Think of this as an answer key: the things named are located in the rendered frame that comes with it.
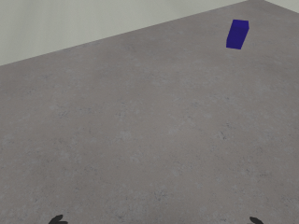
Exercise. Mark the carton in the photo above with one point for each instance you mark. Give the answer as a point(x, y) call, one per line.
point(237, 34)

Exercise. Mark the robot left hand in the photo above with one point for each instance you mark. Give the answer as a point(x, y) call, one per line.
point(56, 220)

